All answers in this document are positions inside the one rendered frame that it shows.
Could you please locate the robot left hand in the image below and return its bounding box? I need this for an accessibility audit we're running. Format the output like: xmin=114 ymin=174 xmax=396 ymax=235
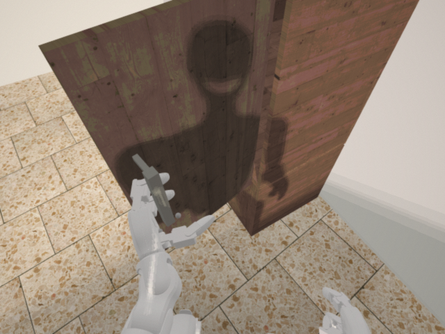
xmin=127 ymin=173 xmax=215 ymax=261

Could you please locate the robot left forearm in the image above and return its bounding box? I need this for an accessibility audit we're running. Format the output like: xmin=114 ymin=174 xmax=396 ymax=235
xmin=121 ymin=252 xmax=182 ymax=334

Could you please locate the handle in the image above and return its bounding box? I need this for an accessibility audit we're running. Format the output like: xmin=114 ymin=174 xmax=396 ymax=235
xmin=132 ymin=154 xmax=175 ymax=227

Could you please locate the robot right hand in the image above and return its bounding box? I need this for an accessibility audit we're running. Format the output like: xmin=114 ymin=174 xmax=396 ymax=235
xmin=318 ymin=287 xmax=371 ymax=334

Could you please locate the cupboard door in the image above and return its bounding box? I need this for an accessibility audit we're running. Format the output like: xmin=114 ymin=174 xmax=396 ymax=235
xmin=38 ymin=0 xmax=275 ymax=251

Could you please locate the left robot shin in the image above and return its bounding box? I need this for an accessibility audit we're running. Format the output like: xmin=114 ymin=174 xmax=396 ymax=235
xmin=179 ymin=309 xmax=193 ymax=315

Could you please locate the left robot thigh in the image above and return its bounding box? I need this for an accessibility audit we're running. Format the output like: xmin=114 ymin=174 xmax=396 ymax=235
xmin=170 ymin=314 xmax=201 ymax=334

